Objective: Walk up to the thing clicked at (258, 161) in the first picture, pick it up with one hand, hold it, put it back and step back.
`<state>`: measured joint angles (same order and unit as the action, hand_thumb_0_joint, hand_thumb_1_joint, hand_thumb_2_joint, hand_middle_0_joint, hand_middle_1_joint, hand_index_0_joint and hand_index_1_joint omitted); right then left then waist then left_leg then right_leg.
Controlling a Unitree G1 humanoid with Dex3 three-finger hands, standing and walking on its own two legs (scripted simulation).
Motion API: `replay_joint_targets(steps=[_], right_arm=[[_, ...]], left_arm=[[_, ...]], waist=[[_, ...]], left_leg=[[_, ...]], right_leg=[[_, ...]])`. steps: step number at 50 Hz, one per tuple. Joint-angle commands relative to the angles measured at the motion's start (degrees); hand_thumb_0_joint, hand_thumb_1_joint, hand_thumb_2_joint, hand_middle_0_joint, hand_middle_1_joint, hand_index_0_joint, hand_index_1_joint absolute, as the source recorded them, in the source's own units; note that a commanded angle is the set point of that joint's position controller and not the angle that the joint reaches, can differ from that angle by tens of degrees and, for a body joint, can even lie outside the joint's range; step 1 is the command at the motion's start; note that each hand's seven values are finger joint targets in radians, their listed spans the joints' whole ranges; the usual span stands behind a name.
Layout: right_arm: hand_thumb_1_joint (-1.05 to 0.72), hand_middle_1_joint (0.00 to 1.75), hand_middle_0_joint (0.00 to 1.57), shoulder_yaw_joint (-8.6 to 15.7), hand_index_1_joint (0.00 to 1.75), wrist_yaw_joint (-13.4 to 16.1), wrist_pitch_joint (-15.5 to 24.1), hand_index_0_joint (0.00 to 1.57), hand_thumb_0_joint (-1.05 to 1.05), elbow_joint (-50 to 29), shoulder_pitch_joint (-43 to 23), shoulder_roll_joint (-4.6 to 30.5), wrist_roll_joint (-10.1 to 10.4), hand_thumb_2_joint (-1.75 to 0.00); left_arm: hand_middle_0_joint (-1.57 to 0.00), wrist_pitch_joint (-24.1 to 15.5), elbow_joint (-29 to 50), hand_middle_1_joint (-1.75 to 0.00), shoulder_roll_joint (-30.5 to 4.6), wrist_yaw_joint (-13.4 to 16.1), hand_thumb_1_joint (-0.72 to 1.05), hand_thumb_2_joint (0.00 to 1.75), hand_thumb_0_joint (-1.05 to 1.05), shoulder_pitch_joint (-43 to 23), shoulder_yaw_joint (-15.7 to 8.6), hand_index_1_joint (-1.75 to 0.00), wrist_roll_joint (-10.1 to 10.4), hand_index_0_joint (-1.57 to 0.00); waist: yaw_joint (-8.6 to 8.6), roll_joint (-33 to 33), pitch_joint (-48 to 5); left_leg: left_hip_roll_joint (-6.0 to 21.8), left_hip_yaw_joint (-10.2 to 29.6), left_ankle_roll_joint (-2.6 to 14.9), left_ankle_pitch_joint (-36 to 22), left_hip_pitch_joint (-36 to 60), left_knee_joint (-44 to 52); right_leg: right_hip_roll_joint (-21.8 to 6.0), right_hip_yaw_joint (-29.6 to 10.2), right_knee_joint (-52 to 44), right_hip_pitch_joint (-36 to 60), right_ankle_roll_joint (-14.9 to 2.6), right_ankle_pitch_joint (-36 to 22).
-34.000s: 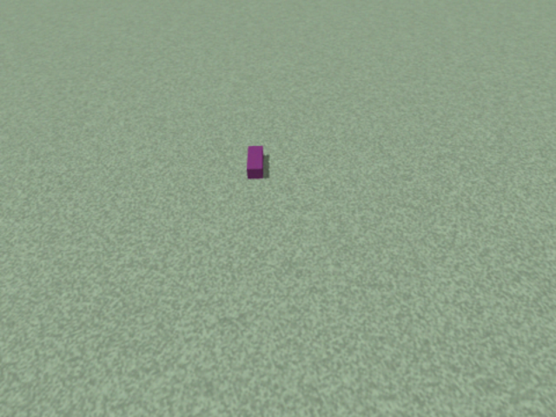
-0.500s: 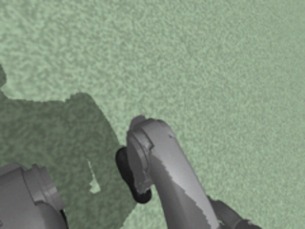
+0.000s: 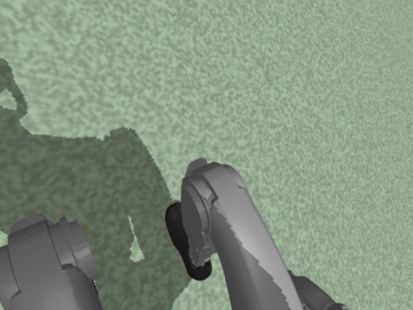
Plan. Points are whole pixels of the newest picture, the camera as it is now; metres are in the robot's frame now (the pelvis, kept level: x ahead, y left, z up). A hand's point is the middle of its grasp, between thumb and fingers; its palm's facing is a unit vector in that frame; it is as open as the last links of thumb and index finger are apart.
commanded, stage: settle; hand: left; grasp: from above
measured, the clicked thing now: out of the picture +0.46 +0.37 -0.26
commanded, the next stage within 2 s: lift in 0.58 s
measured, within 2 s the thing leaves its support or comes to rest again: neither
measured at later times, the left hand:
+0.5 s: hand out of the picture +0.44 +0.37 -0.14, palm faces -0.44 -0.12 -0.89, open 11.0 cm
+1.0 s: hand out of the picture +0.42 +0.37 -0.07, palm faces -0.44 -0.16 -0.88, open 11.0 cm
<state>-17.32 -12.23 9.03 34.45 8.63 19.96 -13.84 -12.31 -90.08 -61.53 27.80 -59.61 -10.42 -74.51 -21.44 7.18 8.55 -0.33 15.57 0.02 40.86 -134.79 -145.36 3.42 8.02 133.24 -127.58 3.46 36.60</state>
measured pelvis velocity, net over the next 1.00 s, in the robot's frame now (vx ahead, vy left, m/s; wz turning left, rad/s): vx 0.00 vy -0.01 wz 0.13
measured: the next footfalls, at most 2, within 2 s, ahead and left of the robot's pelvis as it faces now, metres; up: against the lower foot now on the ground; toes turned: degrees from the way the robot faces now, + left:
none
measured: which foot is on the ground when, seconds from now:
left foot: down 0.00-1.00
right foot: down 0.00-1.00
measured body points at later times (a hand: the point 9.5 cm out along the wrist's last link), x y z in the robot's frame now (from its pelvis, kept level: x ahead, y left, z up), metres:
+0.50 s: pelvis +0.00 -0.01 +0.02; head +0.23 +0.11 +0.39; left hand +0.46 +0.37 -0.09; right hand +0.09 -0.27 -0.06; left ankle +0.06 +0.12 -0.28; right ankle +0.13 -0.13 -0.28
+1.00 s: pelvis +0.00 -0.01 +0.06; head +0.22 +0.09 +0.44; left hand +0.44 +0.37 -0.02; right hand +0.09 -0.27 -0.03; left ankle +0.06 +0.12 -0.28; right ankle +0.13 -0.13 -0.28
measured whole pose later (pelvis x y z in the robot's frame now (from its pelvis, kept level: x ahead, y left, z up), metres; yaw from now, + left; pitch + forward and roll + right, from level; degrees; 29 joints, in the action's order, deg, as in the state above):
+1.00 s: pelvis +0.00 -0.01 +0.06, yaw +8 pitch +35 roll -10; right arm -4.0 -6.8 -2.8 35.9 12.5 17.3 -4.3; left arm -8.8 -64.3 -44.3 5.6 -50.3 -5.0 -65.1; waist -12.9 -1.8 -4.8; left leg -0.9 7.7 0.4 37.5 -128.7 -130.3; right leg 0.0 2.3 124.2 -123.6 3.2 36.5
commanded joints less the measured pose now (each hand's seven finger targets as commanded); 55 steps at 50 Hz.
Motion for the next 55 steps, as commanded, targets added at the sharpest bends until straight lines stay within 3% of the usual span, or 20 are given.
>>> replay_joint_targets(steps=[1,2,3,4,7,9,11,14,15,16,17,18,19,20,30,37,40,44,50,55], right_arm=[[-0.91,0.3,0.2,8.8,0.3,0.5,-0.6,0.2,0.0,1.3,10.3,18.7,1.2,-0.9],[-0.9,0.3,0.2,9.1,0.3,0.4,-0.6,0.2,0.0,0.8,9.8,18.3,1.8,-0.9],[-0.9,0.3,0.2,10.1,0.3,0.5,-0.9,0.2,0.0,2.9,12.1,19.0,1.9,-0.9],[-0.9,0.3,0.2,10.9,0.3,0.4,-1.2,0.2,0.0,2.3,13.1,19.0,2.2,-0.9],[-0.9,0.3,0.2,11.8,0.3,0.0,-1.6,0.2,0.0,0.9,11.4,17.4,3.3,-0.9],[-0.9,0.3,0.2,13.0,0.3,0.0,-2.1,0.2,0.0,2.2,13.5,18.2,4.0,-0.9],[-0.9,0.3,0.2,13.7,0.3,0.2,-3.1,0.2,0.0,2.7,14.9,18.1,4.3,-0.9],[-0.91,0.3,0.2,13.9,0.3,0.5,-4.4,0.2,0.0,1.3,13.5,16.8,5.3,-0.9],[-0.91,0.3,0.2,14.3,0.3,0.7,-4.8,0.2,0.0,2.1,14.5,16.8,5.4,-0.9],[-0.91,0.3,0.2,13.9,0.3,0.9,-5.1,0.2,0.0,0.9,13.1,16.0,5.8,-0.9],[-0.91,0.3,0.2,14.2,0.3,1.2,-5.5,0.2,0.0,0.7,12.7,16.1,6.1,-0.9],[-0.91,0.3,0.2,14.2,0.3,1.3,-5.7,0.2,0.0,0.6,13.0,16.2,6.1,-0.9],[-0.9,0.3,0.2,14.3,0.3,1.6,-6.1,0.2,0.0,0.6,12.7,16.1,6.2,-0.9],[-0.91,0.3,0.2,14.3,0.3,1.8,-6.3,0.2,0.0,0.9,13.3,15.5,6.4,-0.9],[-0.9,0.3,0.2,14.7,0.3,4.0,-7.9,0.2,0.0,0.6,13.7,14.1,6.6,-0.9],[-0.88,0.3,0.2,15.9,0.3,5.1,-9.0,0.2,0.0,0.7,14.6,13.8,7.4,-0.89],[-0.91,0.3,0.2,16.9,0.3,5.4,-9.7,0.2,0.0,0.4,15.2,13.6,8.0,-0.91],[-0.91,0.3,0.2,18.3,0.3,6.1,-10.8,0.2,0.0,0.2,15.3,13.1,9.2,-0.9],[-0.91,0.3,0.2,19.5,0.3,6.9,-12.2,0.2,0.0,-0.3,14.6,11.4,10.4,-0.9],[-0.91,0.3,0.2,20.4,0.3,7.7,-12.5,0.2,0.0,-1.5,13.7,10.7,11.4,-0.9]], left_arm=[[-0.85,1.1,14.6,-0.79,-13.7,0.9,0.46,0.82,0.0,-14.7,-0.2,-0.78,1.9,-0.86],[-0.83,1.2,15.9,-0.78,-10.9,0.0,0.45,0.79,0.0,-15.7,1.4,-0.76,2.8,-0.85],[-0.84,1.8,15.6,-0.79,-15.0,-0.3,0.45,0.82,0.0,-14.2,-1.6,-0.78,2.1,-0.85],[-0.84,2.1,18.4,-0.79,-13.9,-1.2,0.47,0.82,0.0,-14.9,-1.6,-0.77,2.2,-0.86],[-0.88,2.5,21.3,-0.8,-3.2,-4.2,0.53,0.82,0.0,-15.5,4.1,-0.79,4.7,-0.9],[-0.87,3.2,21.1,-0.81,-6.6,-5.5,0.52,0.8,0.0,-13.6,2.1,-0.79,4.6,-0.89],[-0.9,3.4,22.1,-0.8,-6.1,-7.0,0.57,0.81,0.0,-13.9,1.6,-0.78,5.1,-0.92],[-0.95,3.3,23.1,-0.82,-1.0,-9.6,0.61,0.86,0.0,-15.8,4.9,-0.81,5.6,-0.96],[-0.95,3.4,22.8,-0.83,-4.6,-9.9,0.61,0.86,0.0,-14.4,2.7,-0.81,5.1,-0.97],[-0.95,3.0,24.9,-0.82,-1.6,-10.5,0.6,0.85,0.0,-17.1,5.4,-0.8,5.4,-0.97],[-0.96,2.8,24.7,-0.81,-4.5,-10.6,0.61,0.86,0.0,-16.3,3.6,-0.8,5.0,-0.97],[-0.97,2.8,23.2,-0.83,-4.0,-10.9,0.62,0.89,0.0,-16.4,3.8,-0.82,4.7,-0.98],[-0.96,2.5,23.8,-0.82,-5.5,-11.0,0.6,0.89,0.0,-16.2,2.7,-0.81,4.8,-0.97],[-0.96,2.4,23.3,-0.81,-3.4,-11.5,0.59,0.9,0.0,-16.7,4.3,-0.81,4.4,-0.97],[-0.91,1.3,24.0,-0.86,-4.7,-12.4,0.55,0.94,0.0,-18.5,3.2,-0.85,4.1,-0.92],[-0.82,1.9,27.4,-0.79,-4.0,-15.0,0.45,0.88,0.0,-17.1,3.2,-0.78,6.2,-0.83],[-0.95,2.6,30.8,-0.88,-3.7,-16.6,0.61,0.92,0.0,-15.4,2.4,-0.86,7.8,-0.97],[-0.96,3.6,37.1,-0.88,-4.4,-18.1,0.65,0.91,0.0,-14.6,1.0,-0.85,10.4,-0.99],[-0.93,3.9,39.0,-0.86,0.1,-20.5,0.6,0.9,0.0,-8.4,2.9,-0.84,10.5,-0.96],[-0.91,4.4,44.0,-0.88,3.5,-22.2,0.6,0.88,0.0,-5.8,4.2,-0.85,13.3,-0.94]], waist=[[-0.34,-40.2,-43.0],[-0.32,-38.3,-42.3],[0.04,-38.4,-42.4],[0.12,-38.7,-43.0],[0.5,-38.0,-43.1],[1.66,-36.1,-43.5],[1.46,-34.5,-46.0],[1.57,-32.9,-44.6],[2.4,-32.4,-45.5],[2.88,-32.4,-45.9],[3.78,-32.3,-46.8],[2.98,-31.7,-44.8],[3.77,-30.6,-45.2],[3.11,-29.7,-45.0],[4.1,-29.6,-49.2],[5.37,-28.6,-51.3],[6.7,-29.5,-55.0],[8.64,-30.3,-59.1],[9.71,-27.7,-56.2],[10.65,-26.2,-55.5]], left_leg=[[2.1,-6.9,-0.96,-17.7,35.7,16.8],[2.0,-7.0,-0.75,-16.5,34.2,17.0],[2.1,-7.4,-0.6,-17.1,34.1,16.7],[1.7,-7.9,-0.64,-17.7,34.2,16.9],[1.6,-7.3,-0.85,-16.9,34.8,19.2],[1.4,-7.3,-0.54,-17.0,34.7,19.3],[1.1,-7.8,-0.29,-17.8,34.0,19.2],[0.6,-7.4,-0.21,-14.3,33.2,21.1],[0.8,-7.7,-0.01,-14.8,34.0,21.3],[0.3,-7.9,-0.04,-13.4,33.0,21.9],[0.3,-8.0,0.05,-12.4,33.3,22.5],[-0.1,-8.0,0.09,-11.6,32.2,22.6],[0.0,-8.4,0.28,-10.7,31.7,22.6],[-0.2,-8.9,0.35,-11.5,32.3,22.3],[-0.5,-10.7,0.65,-12.0,33.8,23.7],[-0.8,-12.1,1.11,-11.6,33.5,25.1],[-0.8,-12.3,0.96,-14.6,37.7,26.5],[-0.8,-12.2,0.81,-16.2,40.9,29.2],[-0.8,-12.3,1.29,-13.8,41.9,33.1],[-0.3,-10.7,1.64,-9.7,44.8,38.8]], right_leg=[[1.2,6.7,-9.0,17.5,-5.55,-15.4],[1.0,6.6,-9.6,16.5,-5.56,-14.6],[1.0,6.2,-9.9,17.2,-5.47,-15.1],[0.8,5.8,-10.1,17.0,-5.7,-15.1],[0.3,6.1,-10.4,14.3,-5.96,-14.0],[0.1,5.4,-10.7,14.2,-5.83,-14.0],[-0.1,5.1,-10.8,16.2,-5.76,-15.3],[-0.4,4.6,-11.7,13.9,-6.08,-12.2],[-0.3,4.2,-11.7,15.4,-5.82,-12.8],[-0.5,4.0,-11.7,14.7,-6.07,-12.0],[-0.5,3.8,-11.8,15.0,-6.05,-11.1],[-0.6,3.7,-12.0,14.6,-6.12,-10.4],[-0.6,3.5,-12.6,15.0,-6.1,-9.5],[-0.6,3.1,-13.0,15.5,-5.98,-10.4],[-0.9,2.3,-14.8,17.7,-6.11,-10.0],[-1.4,1.3,-17.4,19.9,-6.08,-9.4],[-1.7,0.8,-18.1,22.0,-6.05,-11.8],[-2.0,0.1,-18.9,23.2,-6.26,-12.8],[-2.2,-1.1,-22.3,23.4,-6.42,-10.8],[-2.2,-1.3,-25.4,25.0,-5.87,-8.9]])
